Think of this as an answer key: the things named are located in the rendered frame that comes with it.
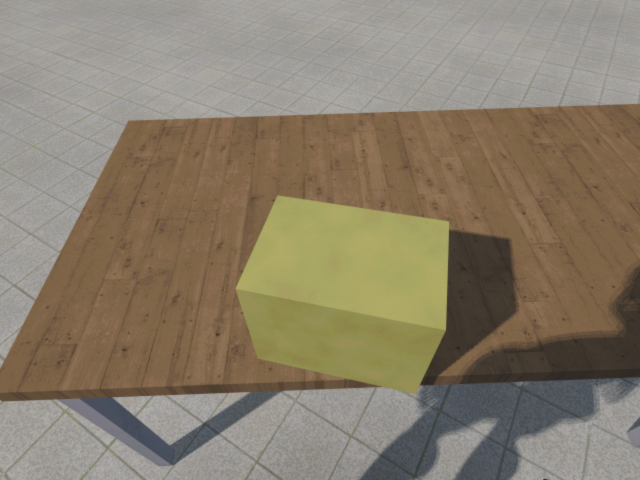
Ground carton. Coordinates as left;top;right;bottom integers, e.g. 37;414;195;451
236;195;449;394

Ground table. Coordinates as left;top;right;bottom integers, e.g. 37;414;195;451
0;104;640;466

